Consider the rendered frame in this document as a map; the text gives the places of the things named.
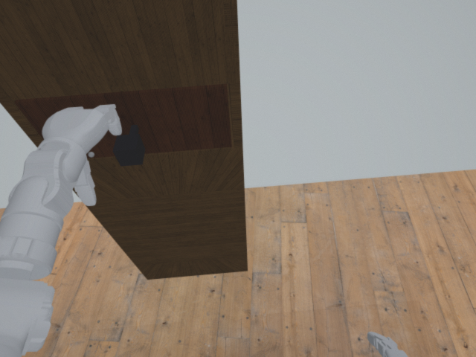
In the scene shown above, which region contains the robot left upper arm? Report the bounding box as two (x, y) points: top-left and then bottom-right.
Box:
(0, 278), (55, 357)

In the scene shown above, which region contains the drawer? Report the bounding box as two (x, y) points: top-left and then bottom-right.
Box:
(14, 84), (232, 158)

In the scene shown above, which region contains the left robot hand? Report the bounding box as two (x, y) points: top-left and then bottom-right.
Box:
(42, 104), (122, 206)

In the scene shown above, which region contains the handle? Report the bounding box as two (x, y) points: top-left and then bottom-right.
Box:
(112, 125), (145, 166)

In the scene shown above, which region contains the cabinet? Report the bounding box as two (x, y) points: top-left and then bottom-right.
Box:
(0, 0), (248, 280)

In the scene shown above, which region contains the right robot hand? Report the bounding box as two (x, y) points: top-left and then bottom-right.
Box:
(367, 332), (408, 357)

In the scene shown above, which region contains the robot left forearm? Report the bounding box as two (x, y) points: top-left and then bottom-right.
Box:
(0, 137), (86, 280)

